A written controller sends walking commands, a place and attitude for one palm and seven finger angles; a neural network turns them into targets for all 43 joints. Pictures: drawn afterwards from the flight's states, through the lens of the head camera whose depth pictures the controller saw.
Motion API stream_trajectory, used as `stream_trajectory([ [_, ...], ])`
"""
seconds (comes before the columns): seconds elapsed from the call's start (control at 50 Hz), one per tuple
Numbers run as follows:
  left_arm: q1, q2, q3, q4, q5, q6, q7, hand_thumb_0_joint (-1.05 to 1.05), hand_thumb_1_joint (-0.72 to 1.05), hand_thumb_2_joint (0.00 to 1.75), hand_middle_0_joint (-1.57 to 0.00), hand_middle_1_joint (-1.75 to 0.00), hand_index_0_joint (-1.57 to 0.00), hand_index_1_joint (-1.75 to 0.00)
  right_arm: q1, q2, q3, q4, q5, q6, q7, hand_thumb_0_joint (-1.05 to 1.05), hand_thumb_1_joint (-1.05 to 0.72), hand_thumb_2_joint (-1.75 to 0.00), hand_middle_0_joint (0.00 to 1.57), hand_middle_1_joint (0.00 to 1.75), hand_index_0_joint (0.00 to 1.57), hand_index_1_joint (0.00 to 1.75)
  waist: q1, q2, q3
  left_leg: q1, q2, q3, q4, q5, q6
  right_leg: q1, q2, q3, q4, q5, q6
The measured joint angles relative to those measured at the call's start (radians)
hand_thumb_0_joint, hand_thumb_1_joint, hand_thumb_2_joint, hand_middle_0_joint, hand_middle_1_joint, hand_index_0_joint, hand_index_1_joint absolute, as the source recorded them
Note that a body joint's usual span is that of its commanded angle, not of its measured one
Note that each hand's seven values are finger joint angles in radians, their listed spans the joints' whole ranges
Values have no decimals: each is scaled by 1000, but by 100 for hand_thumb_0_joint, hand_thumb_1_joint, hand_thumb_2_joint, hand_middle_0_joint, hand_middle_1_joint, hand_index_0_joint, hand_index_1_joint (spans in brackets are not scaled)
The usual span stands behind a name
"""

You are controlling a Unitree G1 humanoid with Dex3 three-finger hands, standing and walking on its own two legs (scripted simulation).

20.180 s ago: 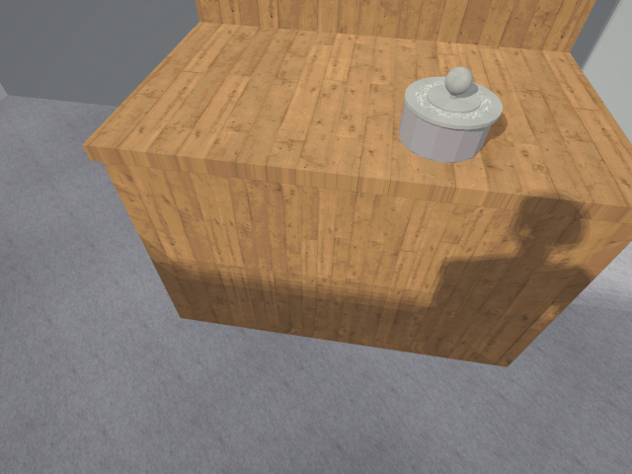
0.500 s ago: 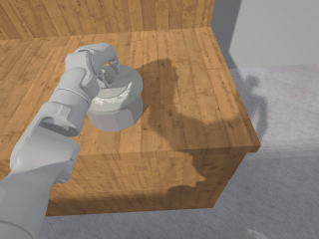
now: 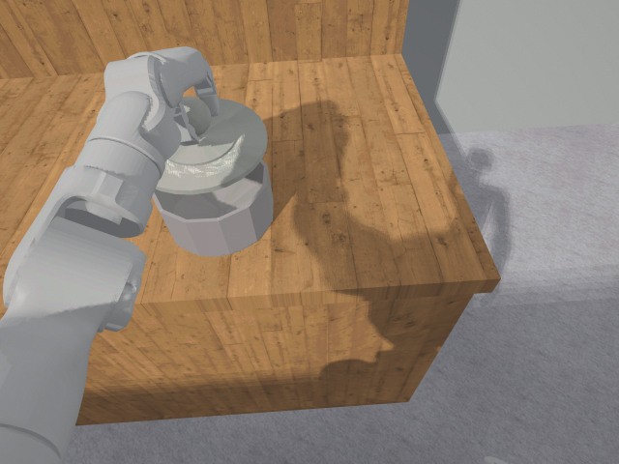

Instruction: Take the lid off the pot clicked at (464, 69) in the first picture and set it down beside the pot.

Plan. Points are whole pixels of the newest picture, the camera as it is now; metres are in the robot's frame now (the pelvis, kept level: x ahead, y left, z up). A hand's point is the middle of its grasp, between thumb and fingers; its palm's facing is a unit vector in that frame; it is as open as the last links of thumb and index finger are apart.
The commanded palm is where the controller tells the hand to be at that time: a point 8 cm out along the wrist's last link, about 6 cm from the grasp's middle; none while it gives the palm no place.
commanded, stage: lift the lid straight up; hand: left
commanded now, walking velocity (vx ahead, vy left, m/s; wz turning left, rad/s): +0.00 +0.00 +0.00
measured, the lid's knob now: (191, 116) +0.51 +0.14 +0.19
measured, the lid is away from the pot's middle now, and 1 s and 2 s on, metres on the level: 0.00 0.02 0.10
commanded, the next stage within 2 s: move the lid sideways beside the pot in 1.16 s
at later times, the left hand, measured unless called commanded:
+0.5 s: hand (170, 87) +0.49 +0.14 +0.25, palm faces -0.26 -0.10 -0.96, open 8.1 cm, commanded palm +0.47 +0.14 +0.32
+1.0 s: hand (144, 49) +0.48 +0.15 +0.30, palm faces -0.18 -0.08 -0.98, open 8.1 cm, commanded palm +0.47 +0.14 +0.36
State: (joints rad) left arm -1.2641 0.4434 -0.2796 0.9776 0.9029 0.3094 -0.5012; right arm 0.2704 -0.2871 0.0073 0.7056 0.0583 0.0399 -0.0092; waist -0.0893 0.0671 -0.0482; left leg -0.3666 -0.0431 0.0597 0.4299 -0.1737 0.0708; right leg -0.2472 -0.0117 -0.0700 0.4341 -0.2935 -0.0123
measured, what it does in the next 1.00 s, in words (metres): stands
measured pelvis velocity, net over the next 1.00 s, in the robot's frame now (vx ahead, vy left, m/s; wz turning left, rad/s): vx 0.00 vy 0.01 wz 0.01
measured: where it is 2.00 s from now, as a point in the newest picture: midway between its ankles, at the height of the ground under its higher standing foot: outside the picture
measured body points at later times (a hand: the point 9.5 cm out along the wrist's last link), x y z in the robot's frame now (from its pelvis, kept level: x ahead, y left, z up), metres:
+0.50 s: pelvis +0.00 +0.01 +0.00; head +0.03 -0.02 +0.45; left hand +0.49 +0.14 +0.30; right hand +0.08 -0.25 -0.13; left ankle +0.02 +0.08 -0.74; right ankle -0.05 -0.11 -0.74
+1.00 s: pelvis +0.00 +0.01 +0.00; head +0.03 -0.01 +0.45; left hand +0.49 +0.15 +0.35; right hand +0.09 -0.26 -0.13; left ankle +0.02 +0.08 -0.74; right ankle -0.05 -0.11 -0.74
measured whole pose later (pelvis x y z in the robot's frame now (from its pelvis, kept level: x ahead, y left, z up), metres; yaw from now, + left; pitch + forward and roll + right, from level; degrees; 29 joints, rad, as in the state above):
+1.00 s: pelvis +0.00 +0.01 +0.00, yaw +1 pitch +7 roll +0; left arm -1.49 0.48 -0.33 1.01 0.94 0.38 -0.56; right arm 0.25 -0.29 0.02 0.72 0.06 0.00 -0.01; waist -0.08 0.06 -0.06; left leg -0.38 -0.05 0.05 0.43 -0.16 0.08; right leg -0.26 -0.02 -0.08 0.44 -0.29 -0.01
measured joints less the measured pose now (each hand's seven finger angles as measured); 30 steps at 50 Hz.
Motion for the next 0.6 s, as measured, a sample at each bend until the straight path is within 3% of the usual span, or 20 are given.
stream_trajectory([
  [0.42,-115,1,-32,33,13,23,-23,-2,25,77,-70,-104,-56,-93,-10,5,7,6,-1,-25,0,1,-91,-90,20,30,20,30,6,-2,-5,-13,-10,-4,-5,9,6,-15,-9,-4,5,2,6],
  [0.6,-148,20,-2,44,25,36,-34,-2,25,77,-71,-104,-56,-93,-10,7,15,6,-5,-30,-5,1,-91,-90,20,30,20,30,-1,0,-8,-13,-7,2,-9,10,6,-17,-6,3,-1,7,6],
])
